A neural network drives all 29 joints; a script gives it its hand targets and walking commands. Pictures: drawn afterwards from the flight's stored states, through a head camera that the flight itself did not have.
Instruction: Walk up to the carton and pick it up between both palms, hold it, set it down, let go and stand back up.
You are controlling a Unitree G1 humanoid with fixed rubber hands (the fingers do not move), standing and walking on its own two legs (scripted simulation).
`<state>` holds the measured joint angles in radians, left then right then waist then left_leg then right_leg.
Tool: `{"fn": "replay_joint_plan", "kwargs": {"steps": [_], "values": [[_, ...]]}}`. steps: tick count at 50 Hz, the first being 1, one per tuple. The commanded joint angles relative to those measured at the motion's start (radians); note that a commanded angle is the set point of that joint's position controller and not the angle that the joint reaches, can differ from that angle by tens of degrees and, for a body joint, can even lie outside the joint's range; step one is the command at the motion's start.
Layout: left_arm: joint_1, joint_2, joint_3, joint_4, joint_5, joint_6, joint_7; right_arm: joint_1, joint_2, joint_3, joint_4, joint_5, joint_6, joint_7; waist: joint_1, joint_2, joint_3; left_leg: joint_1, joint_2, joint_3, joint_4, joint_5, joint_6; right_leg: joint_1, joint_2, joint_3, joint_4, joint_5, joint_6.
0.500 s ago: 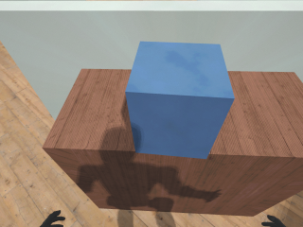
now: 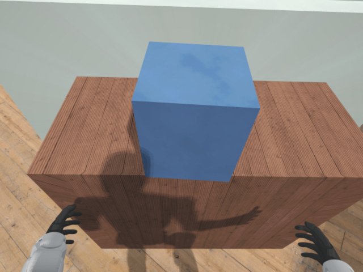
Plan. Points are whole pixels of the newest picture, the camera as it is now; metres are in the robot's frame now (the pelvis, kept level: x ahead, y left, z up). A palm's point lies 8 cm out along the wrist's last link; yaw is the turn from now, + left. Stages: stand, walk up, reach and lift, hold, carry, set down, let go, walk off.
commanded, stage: reach and lift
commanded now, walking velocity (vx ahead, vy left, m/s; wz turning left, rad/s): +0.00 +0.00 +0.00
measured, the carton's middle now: (191, 115) +0.42 +0.01 +0.11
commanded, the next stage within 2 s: none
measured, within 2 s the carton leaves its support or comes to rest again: neither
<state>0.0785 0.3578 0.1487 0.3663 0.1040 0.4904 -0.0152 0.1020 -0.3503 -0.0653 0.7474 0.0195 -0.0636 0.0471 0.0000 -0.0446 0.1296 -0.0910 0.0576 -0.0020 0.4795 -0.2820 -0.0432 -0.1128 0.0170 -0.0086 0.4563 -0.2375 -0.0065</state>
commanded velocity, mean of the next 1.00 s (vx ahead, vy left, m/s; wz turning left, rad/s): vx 0.00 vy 0.00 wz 0.00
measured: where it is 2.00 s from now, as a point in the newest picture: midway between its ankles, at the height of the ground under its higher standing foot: outside the picture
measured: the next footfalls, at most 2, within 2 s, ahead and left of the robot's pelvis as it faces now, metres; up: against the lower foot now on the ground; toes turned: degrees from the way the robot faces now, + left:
none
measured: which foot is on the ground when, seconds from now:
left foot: down 0.00-1.00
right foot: down 0.00-1.00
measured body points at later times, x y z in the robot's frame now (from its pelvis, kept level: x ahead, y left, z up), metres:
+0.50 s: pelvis +0.00 +0.02 +0.01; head +0.00 +0.03 +0.46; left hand +0.19 +0.29 -0.01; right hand +0.18 -0.25 +0.00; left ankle -0.01 +0.14 -0.74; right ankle +0.01 -0.11 -0.74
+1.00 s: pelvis +0.01 +0.02 +0.01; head +0.02 +0.02 +0.46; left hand +0.20 +0.27 +0.06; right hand +0.19 -0.22 +0.06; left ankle -0.01 +0.14 -0.74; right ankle +0.01 -0.11 -0.74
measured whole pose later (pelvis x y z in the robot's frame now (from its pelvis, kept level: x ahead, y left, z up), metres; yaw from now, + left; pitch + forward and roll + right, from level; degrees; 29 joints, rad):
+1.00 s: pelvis +0.01 +0.02 +0.01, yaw -3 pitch -4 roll +0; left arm 0.43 0.32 0.12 -0.35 -0.19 0.42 0.00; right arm 0.45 -0.25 -0.09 -0.31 0.19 0.29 -0.05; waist 0.04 0.00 0.08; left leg -0.01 0.04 0.07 0.25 -0.17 -0.02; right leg -0.05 0.00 0.05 0.22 -0.11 0.02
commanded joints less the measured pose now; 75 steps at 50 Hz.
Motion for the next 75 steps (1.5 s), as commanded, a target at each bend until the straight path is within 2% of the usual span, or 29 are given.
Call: {"fn": "replay_joint_plan", "kwargs": {"steps": [1,3,4,7,8,12,18,20,22,24,27,30,31,33,38,39,40,46,50,53,56,57,59,62,68,69,73,74,75], "values": [[0.002,0.181,0.095,-0.105,-0.006,0.010,0.004,-0.010,-0.146,-0.025,-0.218,0.009,0.050,-0.009,0.032,0.035,-0.082,-0.073,-0.096,0.151,-0.134,0.105,0.015,0.101,-0.012,0.008,-0.140,0.194,0.030],[0.021,0.145,0.067,-0.156,-0.026,0.005,0.008,0.024,-0.142,-0.025,-0.281,0.020,0.073,0.003,0.033,0.034,-0.082,-0.074,-0.091,0.149,-0.154,0.138,0.007,0.121,0.003,0.001,-0.152,0.178,0.033],[0.019,0.155,0.075,-0.189,-0.049,-0.012,0.010,0.024,-0.133,-0.048,-0.353,0.027,0.083,0.001,0.032,-0.008,-0.099,-0.070,-0.082,0.147,-0.173,0.095,0.011,0.099,0.006,0.007,-0.165,0.140,0.030],[0.011,0.157,0.051,-0.264,-0.086,-0.022,0.017,0.087,-0.089,-0.046,-0.432,0.033,0.122,0.003,0.028,0.074,-0.108,-0.059,-0.072,0.147,-0.192,0.108,0.008,0.094,-0.002,0.009,-0.176,0.117,0.025],[0.053,0.153,0.057,-0.229,-0.078,-0.010,0.012,0.090,-0.097,-0.053,-0.473,0.021,0.136,-0.002,0.034,0.029,-0.078,-0.073,-0.077,0.159,-0.197,0.075,0.017,0.097,0.010,0.002,-0.176,0.098,0.026],[0.058,0.139,0.025,-0.416,-0.112,-0.023,0.026,0.109,-0.106,-0.104,-0.538,0.036,0.168,0.000,0.008,0.111,-0.122,-0.127,-0.041,0.133,-0.222,0.123,-0.010,0.172,0.036,-0.012,-0.137,0.147,0.003],[0.171,0.102,0.020,-0.447,-0.122,-0.023,0.025,0.155,-0.109,-0.102,-0.693,0.031,0.217,-0.002,0.011,0.068,-0.086,-0.137,-0.034,0.131,-0.256,0.108,-0.002,0.197,0.054,-0.001,-0.160,0.126,0.000],[0.161,0.119,0.039,-0.436,-0.131,-0.020,0.020,0.162,-0.078,-0.107,-0.749,0.022,0.239,-0.021,0.030,0.011,-0.097,-0.120,-0.052,0.142,-0.243,0.123,0.014,0.197,0.040,0.008,-0.171,0.143,0.020],[0.163,0.105,0.031,-0.539,-0.151,-0.025,0.025,0.188,-0.056,-0.102,-0.770,0.042,0.252,-0.022,0.017,0.055,-0.127,-0.086,-0.055,0.137,-0.237,0.203,-0.004,0.195,0.041,0.007,-0.177,0.184,0.013],[0.187,0.109,0.046,-0.520,-0.144,-0.014,0.016,0.194,-0.067,-0.102,-0.801,0.056,0.267,-0.026,0.018,0.076,-0.084,-0.067,-0.055,0.135,-0.245,0.230,-0.009,0.162,0.049,0.010,-0.193,0.184,0.002],[0.205,0.083,0.022,-0.581,-0.170,-0.019,0.013,0.202,-0.042,-0.077,-0.866,0.080,0.295,-0.032,0.013,0.047,-0.058,-0.047,-0.060,0.131,-0.255,0.191,-0.011,0.153,0.042,0.017,-0.231,0.122,-0.002],[0.193,0.092,0.021,-0.658,-0.179,-0.024,0.027,0.225,-0.063,-0.131,-0.928,0.076,0.306,-0.035,0.009,0.096,-0.097,-0.087,-0.053,0.127,-0.266,0.188,-0.019,0.182,0.051,0.026,-0.209,0.142,-0.010],[0.211,0.104,0.050,-0.662,-0.182,-0.030,0.025,0.227,-0.038,-0.098,-0.962,0.098,0.294,-0.037,0.036,0.104,-0.136,-0.076,-0.068,0.137,-0.244,0.266,-0.010,0.181,0.037,0.035,-0.206,0.185,-0.003],[0.252,0.072,0.041,-0.652,-0.204,-0.026,0.016,0.247,-0.027,-0.075,-0.958,0.109,0.315,-0.040,0.018,0.080,-0.075,-0.018,-0.068,0.124,-0.247,0.277,-0.023,0.133,0.041,0.032,-0.243,0.157,-0.001],[0.269,0.057,0.015,-0.775,-0.253,-0.056,0.030,0.258,-0.035,-0.094,-1.099,0.118,0.317,-0.062,0.046,0.057,-0.124,0.003,-0.072,0.121,-0.243,0.336,-0.029,0.122,0.045,0.038,-0.236,0.191,-0.007],[0.272,0.078,0.039,-0.731,-0.249,-0.049,0.017,0.263,-0.038,-0.102,-1.099,0.122,0.327,-0.072,0.022,0.020,-0.087,0.031,-0.073,0.126,-0.259,0.312,-0.017,0.098,0.041,0.036,-0.264,0.176,-0.001],[0.248,0.079,0.041,-0.798,-0.262,-0.071,0.024,0.281,-0.016,-0.081,-1.129,0.137,0.314,-0.078,0.025,0.068,-0.147,0.042,-0.078,0.116,-0.235,0.378,-0.034,0.105,0.037,0.041,-0.249,0.224,-0.004],[0.306,0.072,0.034,-0.812,-0.295,-0.092,0.013,0.334,-0.005,-0.083,-1.193,0.151,0.322,-0.100,0.052,0.024,-0.107,0.080,-0.088,0.113,-0.242,0.353,-0.018,0.067,0.025,0.059,-0.285,0.168,0.001],[0.356,0.073,0.046,-0.898,-0.291,-0.111,0.026,0.358,0.011,-0.077,-1.236,0.188,0.311,-0.106,0.039,0.049,-0.128,0.107,-0.077,0.098,-0.224,0.422,-0.033,0.076,0.028,0.061,-0.286,0.216,-0.009],[0.346,0.068,0.028,-0.948,-0.314,-0.130,0.025,0.374,-0.012,-0.082,-1.305,0.196,0.311,-0.109,0.032,0.038,-0.100,0.070,-0.056,0.083,-0.248,0.356,-0.020,0.068,0.031,0.050,-0.275,0.154,-0.015],[0.334,0.069,0.001,-0.996,-0.341,-0.136,0.030,0.362,0.016,-0.078,-1.337,0.201,0.323,-0.114,0.033,0.083,-0.083,0.046,-0.063,0.080,-0.257,0.315,-0.025,0.061,0.019,0.059,-0.283,0.126,-0.017],[0.363,0.076,0.025,-0.996,-0.325,-0.121,0.030,0.389,0.007,-0.083,-1.335,0.237,0.328,-0.118,0.056,0.107,-0.080,0.041,-0.057,0.079,-0.261,0.345,-0.025,0.069,0.020,0.067,-0.279,0.139,-0.016],[0.326,0.076,0.012,-1.001,-0.327,-0.117,0.031,0.368,0.013,-0.084,-1.357,0.235,0.332,-0.121,0.035,0.050,-0.096,0.053,-0.053,0.071,-0.251,0.291,-0.018,0.040,0.028,0.061,-0.278,0.105,-0.020],[0.327,0.088,-0.015,-1.072,-0.358,-0.118,0.039,0.353,0.012,-0.085,-1.392,0.247,0.332,-0.122,0.045,0.097,-0.112,0.013,-0.048,0.052,-0.258,0.298,-0.029,0.075,0.019,0.059,-0.269,0.110,-0.028],[0.243,0.081,0.015,-1.043,-0.355,-0.057,0.023,0.304,0.005,-0.084,-1.409,0.265,0.365,-0.153,0.046,0.052,-0.113,0.068,-0.055,0.060,-0.259,0.281,-0.018,0.021,0.021,0.069,-0.292,0.092,-0.028],[0.281,0.059,-0.003,-1.017,-0.361,-0.040,0.019,0.311,0.007,-0.074,-1.383,0.263,0.378,-0.150,0.065,0.073,-0.107,0.050,-0.052,0.054,-0.261,0.306,-0.020,0.019,0.018,0.064,-0.283,0.097,-0.033],[0.139,0.125,0.055,-1.071,-0.360,-0.006,0.025,0.217,-0.033,-0.086,-1.451,0.272,0.403,-0.166,0.046,0.045,-0.160,0.065,-0.063,0.067,-0.254,0.279,-0.019,0.041,0.019,0.081,-0.278,0.094,-0.027],[0.098,0.101,0.042,-1.038,-0.358,0.018,0.021,0.199,-0.008,-0.066,-1.416,0.292,0.427,-0.170,0.055,0.073,-0.129,0.047,-0.065,0.064,-0.268,0.241,-0.007,0.030,0.009,0.089,-0.285,0.073,-0.028],[0.096,0.093,0.041,-0.999,-0.373,0.021,0.013,0.173,0.002,-0.066,-1.378,0.285,0.434,-0.171,0.038,0.042,-0.128,0.058,-0.054,0.062,-0.264,0.247,-0.007,0.026,0.007,0.089,-0.286,0.086,-0.030]]}}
